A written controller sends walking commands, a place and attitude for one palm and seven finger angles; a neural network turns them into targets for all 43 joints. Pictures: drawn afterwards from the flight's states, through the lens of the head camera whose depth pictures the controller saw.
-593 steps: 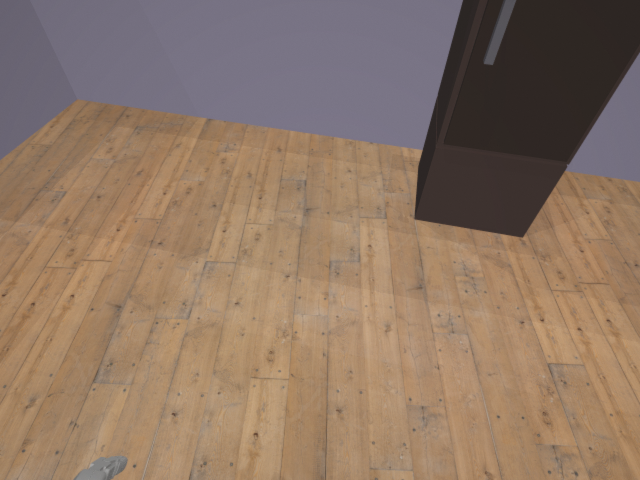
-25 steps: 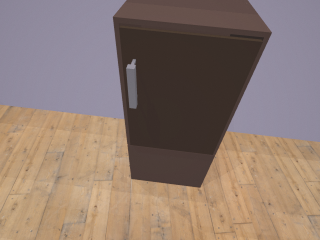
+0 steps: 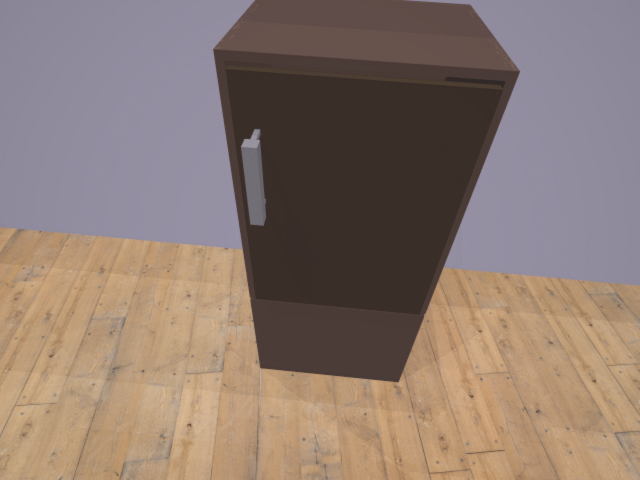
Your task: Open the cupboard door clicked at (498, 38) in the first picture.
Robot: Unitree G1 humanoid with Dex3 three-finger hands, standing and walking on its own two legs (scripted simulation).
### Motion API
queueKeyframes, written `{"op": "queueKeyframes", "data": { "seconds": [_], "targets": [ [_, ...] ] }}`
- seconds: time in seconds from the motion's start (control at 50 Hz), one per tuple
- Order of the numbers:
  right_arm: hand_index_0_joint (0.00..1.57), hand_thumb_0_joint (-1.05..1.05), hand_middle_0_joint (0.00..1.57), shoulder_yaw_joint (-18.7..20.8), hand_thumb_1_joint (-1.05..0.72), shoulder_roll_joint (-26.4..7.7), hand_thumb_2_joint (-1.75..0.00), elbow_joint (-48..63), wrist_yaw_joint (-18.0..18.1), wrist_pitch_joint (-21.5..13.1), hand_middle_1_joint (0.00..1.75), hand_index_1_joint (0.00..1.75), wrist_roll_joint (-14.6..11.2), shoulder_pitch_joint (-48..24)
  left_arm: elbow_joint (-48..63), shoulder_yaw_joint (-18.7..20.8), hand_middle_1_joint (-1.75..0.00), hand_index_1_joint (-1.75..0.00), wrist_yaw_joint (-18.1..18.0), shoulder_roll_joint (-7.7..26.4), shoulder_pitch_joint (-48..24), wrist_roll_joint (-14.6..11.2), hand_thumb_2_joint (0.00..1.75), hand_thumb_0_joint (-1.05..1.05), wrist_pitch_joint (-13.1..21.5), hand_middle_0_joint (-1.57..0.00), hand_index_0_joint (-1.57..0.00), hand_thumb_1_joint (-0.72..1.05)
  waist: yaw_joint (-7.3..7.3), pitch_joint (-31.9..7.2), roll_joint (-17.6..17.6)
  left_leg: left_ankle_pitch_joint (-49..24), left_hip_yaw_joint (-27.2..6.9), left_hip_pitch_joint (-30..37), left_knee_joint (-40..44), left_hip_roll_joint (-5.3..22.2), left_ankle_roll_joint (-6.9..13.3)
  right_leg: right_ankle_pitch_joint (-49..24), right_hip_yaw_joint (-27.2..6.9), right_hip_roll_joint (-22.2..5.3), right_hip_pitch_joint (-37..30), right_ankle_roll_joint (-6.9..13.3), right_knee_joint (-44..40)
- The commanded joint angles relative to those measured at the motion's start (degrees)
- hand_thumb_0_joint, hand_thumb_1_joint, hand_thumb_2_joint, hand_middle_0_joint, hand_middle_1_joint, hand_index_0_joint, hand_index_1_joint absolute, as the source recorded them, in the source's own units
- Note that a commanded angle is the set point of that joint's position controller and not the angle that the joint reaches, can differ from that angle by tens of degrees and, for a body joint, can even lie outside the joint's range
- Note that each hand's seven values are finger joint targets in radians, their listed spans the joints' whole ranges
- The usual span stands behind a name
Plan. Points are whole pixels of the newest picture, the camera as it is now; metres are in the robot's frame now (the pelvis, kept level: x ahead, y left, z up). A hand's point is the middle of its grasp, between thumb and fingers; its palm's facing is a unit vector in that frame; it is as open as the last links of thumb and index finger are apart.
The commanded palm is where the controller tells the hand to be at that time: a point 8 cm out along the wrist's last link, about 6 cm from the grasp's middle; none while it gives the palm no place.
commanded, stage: shuffle to correct the standing spot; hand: left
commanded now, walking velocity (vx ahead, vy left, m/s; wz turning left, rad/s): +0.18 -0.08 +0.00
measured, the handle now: (257, 178) +0.60 +0.15 +0.06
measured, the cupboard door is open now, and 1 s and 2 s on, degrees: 0 0 0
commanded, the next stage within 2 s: come to a stop and stand still in 0.20 s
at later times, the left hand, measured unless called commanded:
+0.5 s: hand out of the picture +0.05 +0.20 -0.20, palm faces +0.00 -0.99 -0.13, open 7.4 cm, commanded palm none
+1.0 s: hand out of the picture +0.13 +0.18 -0.17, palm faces -0.02 -0.98 -0.19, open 7.4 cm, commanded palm none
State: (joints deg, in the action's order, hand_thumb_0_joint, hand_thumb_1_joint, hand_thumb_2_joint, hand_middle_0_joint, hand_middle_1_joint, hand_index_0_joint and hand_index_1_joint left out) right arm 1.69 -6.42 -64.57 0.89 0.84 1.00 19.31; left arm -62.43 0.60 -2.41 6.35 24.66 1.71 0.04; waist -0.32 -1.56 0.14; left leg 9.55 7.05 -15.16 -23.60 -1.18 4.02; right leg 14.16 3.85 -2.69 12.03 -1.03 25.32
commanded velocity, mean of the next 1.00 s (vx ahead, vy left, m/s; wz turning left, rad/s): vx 0.01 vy -0.05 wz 0.00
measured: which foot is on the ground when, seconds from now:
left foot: down 0.00-1.00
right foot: down 0.00-0.52, up 0.54-0.82, down 0.84-1.00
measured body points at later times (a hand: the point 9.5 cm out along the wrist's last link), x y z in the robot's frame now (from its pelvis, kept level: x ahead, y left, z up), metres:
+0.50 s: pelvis +0.04 +0.04 -0.02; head +0.03 +0.07 +0.43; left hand +0.05 +0.25 -0.19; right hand +0.01 -0.19 -0.16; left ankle +0.04 +0.08 -0.74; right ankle +0.05 -0.12 -0.74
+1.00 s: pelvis +0.03 +0.01 -0.01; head +0.03 +0.01 +0.44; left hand +0.13 +0.23 -0.15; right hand +0.04 -0.21 -0.17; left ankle +0.04 +0.08 -0.74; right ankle +0.10 -0.12 -0.74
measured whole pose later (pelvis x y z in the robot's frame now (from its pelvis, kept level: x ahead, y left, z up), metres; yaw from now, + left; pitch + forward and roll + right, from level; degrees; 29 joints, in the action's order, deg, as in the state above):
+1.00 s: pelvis +0.03 +0.01 -0.01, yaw -1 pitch -3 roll +0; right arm 2.1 -8.3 -56.8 1.0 0.9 1.6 18.3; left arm -51.0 0.6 -1.8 7.8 13.5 0.9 -1.6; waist -2.7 1.6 -0.2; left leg 17.7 7.6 -12.2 -32.1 -1.5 4.2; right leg 10.8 2.9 -2.7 18.1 -0.5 31.6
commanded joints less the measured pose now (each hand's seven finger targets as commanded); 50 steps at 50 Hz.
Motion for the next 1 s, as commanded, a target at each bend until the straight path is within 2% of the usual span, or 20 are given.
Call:
{"op": "queueKeyframes", "data": {
  "seconds": [0.0, 0.1, 0.14, 0.16, 0.2, 0.24, 0.26, 0.3, 0.32, 0.34, 0.38, 0.42, 0.46, 0.52, 0.56, 0.62, 0.76, 0.82, 0.9, 0.98],
  "targets": [
    [0.20, 0.00, 0.20, 1.30, -0.90, -5.66, -0.90, 2.17, 0.58, -0.23, 0.30, 0.30, 0.16, 2.85, 0.24, 1.37, -0.30, -0.30, 0.13, 3.01, 8.18, 0.14, 0.90, 0.00, -0.35, -0.20, -0.20, 0.90, 0.88, 10.56, -0.83, 27.37, -11.43, -6.48, 10.55, 7.29, -2.06, 15.80, -3.98, -0.37, 5.02, 2.71, -4.32],
    [0.20, 0.00, 0.20, 1.61, -0.90, -3.93, -0.90, 3.52, 0.75, -0.02, 0.30, 0.30, 0.24, 1.75, 0.37, 2.71, -0.30, -0.30, 0.71, 4.14, 9.77, -0.13, 0.90, 0.00, -0.49, -0.20, -0.20, 0.90, 1.48, 9.39, 4.99, 23.79, -6.42, -8.94, -2.20, 2.89, -2.92, 23.64, -10.76, -3.58, 5.33, 6.00, -8.67],
    [0.20, 0.00, 0.20, 1.70, -0.90, -1.73, -0.90, 4.25, 0.53, 0.31, 0.30, 0.30, 0.33, 2.19, 0.92, 3.80, -0.30, -0.30, 0.08, 6.45, 8.19, -0.32, 0.90, 0.00, -0.11, -0.20, -0.20, 0.90, 0.58, 7.61, 14.16, 13.13, -1.40, -9.67, -23.65, 0.18, -3.82, 32.62, -22.29, -12.67, 8.23, 10.45, -18.30],
    [0.20, 0.00, 0.20, 2.07, -0.90, -2.14, -0.90, 4.42, 0.25, 0.06, 0.30, 0.30, 0.23, 2.53, 2.16, 3.94, -0.30, -0.30, -0.27, 6.50, 3.58, -0.39, 0.90, 0.00, 0.47, -0.20, -0.20, 0.90, -1.25, 7.45, 12.84, 13.01, -3.73, -8.92, -31.98, 2.34, -3.25, 29.11, -23.83, -15.27, 11.61, 11.64, -19.94],
    [0.20, 0.00, 0.20, 1.72, -0.90, -0.82, -0.90, 4.52, -0.39, -1.35, 0.30, 0.30, -0.20, 5.49, 4.21, 3.45, -0.30, -0.30, -0.25, 6.41, -2.95, 0.21, 0.90, 0.00, 1.42, -0.20, -0.20, 0.90, -3.60, 8.84, 6.37, 16.25, -4.62, -5.15, -23.88, 5.34, -2.58, 20.60, -16.15, -12.78, 13.95, 10.34, -15.09],
    [0.20, 0.00, 0.20, 0.80, -0.90, 0.79, -0.90, 2.92, -0.20, -1.95, 0.30, 0.30, -0.09, 8.98, 3.28, 3.15, -0.30, -0.30, 0.40, 6.65, -1.27, -0.06, 0.90, 0.00, 0.81, -0.20, -0.20, 0.90, -2.96, 9.64, 1.53, 12.95, -0.08, 3.88, -7.50, 2.14, -2.94, 24.79, -10.71, -7.15, 17.15, 8.23, -7.63],
    [0.20, 0.00, 0.20, 0.81, -0.90, -0.88, -0.90, 2.11, 0.34, -2.28, 0.30, 0.30, 0.07, 11.33, 3.12, 2.94, -0.30, -0.30, 0.82, 5.26, -0.32, -0.33, 0.90, 0.00, 0.37, -0.20, -0.20, 0.90, -2.96, 10.49, -3.11, 17.91, -4.69, 6.69, -1.66, 3.54, -2.36, 24.36, -8.63, -3.49, 20.07, 6.76, -0.26],
    [0.20, 0.00, 0.20, 2.77, -0.90, -9.76, -0.90, 2.62, 1.56, -2.57, 0.30, 0.30, 0.99, 14.88, 6.51, 2.53, -0.30, -0.30, 1.76, 1.37, -3.70, -0.55, 0.90, 0.00, 0.38, -0.20, -0.20, 0.90, -4.28, 13.12, -17.01, 40.37, -35.69, 4.15, 18.82, 23.36, 6.50, 14.64, 0.54, 2.41, 28.96, 2.31, 23.55],
    [0.20, 0.00, 0.20, 3.03, -0.90, -15.78, -0.90, 7.01, 0.86, -0.75, 0.30, 0.30, 0.17, 6.88, 10.75, 1.29, -0.30, -0.30, 1.38, 11.14, -8.62, 1.83, 0.90, 0.00, 0.28, -0.20, -0.20, 0.90, -3.93, 19.54, -6.54, 37.65, -27.76, -12.07, 16.87, 19.39, 7.88, 12.98, -2.61, -0.28, 16.30, 3.57, 26.39],
    [0.20, 0.00, 0.20, 3.52, -0.90, -14.50, -0.90, 11.36, 0.55, -1.63, 0.30, 0.30, 1.35, -3.84, 8.79, 1.85, -0.30, -0.30, 1.74, 3.12, -0.29, 1.54, 0.90, 0.00, 0.23, -0.20, -0.20, 0.90, 3.22, 9.77, -8.22, 36.03, -20.09, -21.25, 9.66, 17.45, 5.20, 7.80, -1.65, -0.73, 3.36, 2.62, 20.52],
    [0.20, 0.00, 0.20, 2.13, -0.90, -9.71, -0.90, 12.25, 0.90, -1.90, 0.30, 0.30, 1.01, -3.89, 5.29, 1.04, -0.30, -0.30, 1.25, 3.57, 6.80, 0.99, 0.90, 0.00, 0.23, -0.20, -0.20, 0.90, 3.70, 3.30, -3.96, 25.11, -13.36, -13.94, 0.82, 10.13, 1.68, 4.84, 1.85, 3.07, -3.11, 3.03, 6.46],
    [0.20, 0.00, 0.20, 0.92, -0.90, -5.72, -0.90, 10.78, 1.60, -1.79, 0.30, 0.30, 0.30, 2.98, 7.10, 0.54, -0.30, -0.30, 0.53, 4.05, 2.16, 0.55, 0.90, 0.00, 0.28, -0.20, -0.20, 0.90, -0.03, 2.12, -0.75, 14.75, -11.28, -8.47, -2.27, 7.67, 0.52, 2.47, -4.58, -0.75, -0.33, 5.21, 2.76],
    [0.20, 0.00, 0.20, 1.09, -0.90, -6.54, -0.90, 10.29, 2.21, -2.16, 0.30, 0.30, 0.46, 6.51, 9.19, 0.88, -0.30, -0.30, 0.68, 5.19, -1.57, 0.34, 0.90, 0.00, -0.61, -0.20, -0.20, 0.90, -2.05, 3.46, -9.53, -0.43, -16.60, -1.00, 2.94, 11.24, -0.20, -2.05, -0.86, 0.86, 6.70, 3.57, 8.19],
    [0.20, 0.00, 0.20, 2.14, -0.90, -10.46, -0.90, 8.54, 3.84, -2.31, 0.30, 0.30, 0.74, 12.44, 11.51, 1.10, -0.30, -0.30, 0.79, 4.76, -5.26, 0.02, 0.90, 0.00, -1.62, -0.20, -0.20, 0.90, -3.34, 3.30, -6.62, -45.98, -21.44, 14.74, -0.06, 18.19, 0.35, 9.82, -0.67, 2.92, 17.55, 1.69, 16.46],
    [0.20, 0.00, 0.20, 2.40, -0.90, -11.50, -0.90, 8.60, 4.39, -2.00, 0.30, 0.30, 0.86, 12.24, 13.31, 1.88, -0.30, -0.30, 0.90, 5.28, -7.53, -0.19, 0.90, 0.00, -2.35, -0.20, -0.20, 0.90, -3.61, 3.68, -7.50, -54.19, -19.51, 16.31, -1.95, 20.08, 2.06, 12.57, -2.30, 1.85, 19.43, 1.72, 21.57],
    [0.20, 0.00, 0.20, 2.50, -0.90, -11.29, -0.90, 10.59, 4.02, -1.72, 0.30, 0.30, 0.96, 6.83, 15.26, 2.34, -0.30, -0.30, 1.34, 4.93, -8.96, -0.26, 0.90, 0.00, -2.89, -0.20, -0.20, 0.90, -1.91, 4.16, -6.76, -44.15, -15.65, 10.14, -1.13, 18.91, 4.79, 9.15, -2.41, 1.30, 15.59, 1.50, 20.34],
    [0.20, 0.00, 0.20, 2.80, -0.90, -9.41, -0.90, 12.57, 2.03, -1.25, 0.30, 0.30, 0.64, 1.22, 16.54, 2.82, -0.30, -0.30, 1.12, 5.55, -7.71, -0.31, 0.90, 0.00, -1.83, -0.20, -0.20, 0.90, 0.68, 2.75, -3.87, -16.81, -11.65, -0.10, -2.81, 13.81, 2.26, -6.19, -0.29, 0.48, 0.28, 1.92, 3.70],
    [0.20, 0.00, 0.20, 1.69, -0.90, -5.08, -0.90, 12.70, 0.74, -0.96, 0.30, 0.30, 0.04, 2.90, 16.44, 2.48, -0.30, -0.30, 0.24, 9.09, -8.37, -0.47, 0.90, 0.00, -0.47, -0.20, -0.20, 0.90, -1.02, 2.97, 2.48, 10.90, -6.45, -6.82, -4.85, 3.38, -2.29, -18.70, -10.66, -9.65, -2.71, 7.03, 1.11],
    [0.20, 0.00, 0.20, 1.46, -0.90, -6.20, -0.90, 11.00, 0.33, -0.36, 0.30, 0.30, 0.38, 2.37, 15.74, 1.94, -0.30, -0.30, -0.09, 9.13, -10.99, -0.63, 0.90, 0.00, -0.57, -0.20, -0.20, 0.90, -1.62, 5.74, 6.58, 11.58, -7.96, -2.08, -1.27, 4.42, -2.05, 5.02, -9.93, -5.69, 6.76, 4.79, -2.73],
    [0.20, 0.00, 0.20, 1.01, -0.90, -7.21, -0.90, 9.64, 0.14, -1.41, 0.30, 0.30, 0.21, 1.11, 12.96, 1.48, -0.30, -0.30, -0.26, 7.53, -7.72, -0.66, 0.90, 0.00, 0.07, -0.20, -0.20, 0.90, -0.23, 5.25, -0.69, 10.82, -11.10, -3.70, 5.66, 7.53, -1.43, -3.08, -6.18, -2.75, 1.17, 2.67, -0.37]
  ]
}}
